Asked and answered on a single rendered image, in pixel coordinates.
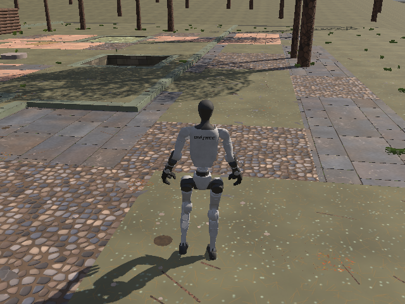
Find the robot left hand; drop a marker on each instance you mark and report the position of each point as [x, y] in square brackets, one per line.
[164, 176]

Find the robot right upper arm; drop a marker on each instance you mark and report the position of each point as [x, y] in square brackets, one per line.
[227, 144]

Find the robot left shin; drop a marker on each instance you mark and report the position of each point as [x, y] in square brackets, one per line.
[184, 224]

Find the robot right forearm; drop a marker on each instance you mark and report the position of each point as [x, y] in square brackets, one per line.
[234, 166]

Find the robot right hand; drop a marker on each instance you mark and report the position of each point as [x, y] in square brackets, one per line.
[239, 178]

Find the robot left forearm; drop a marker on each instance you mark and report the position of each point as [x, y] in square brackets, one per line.
[170, 164]

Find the robot left upper arm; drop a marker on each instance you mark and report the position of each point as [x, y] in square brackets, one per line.
[184, 132]

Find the robot left foot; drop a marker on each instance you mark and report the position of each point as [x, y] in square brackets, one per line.
[183, 249]

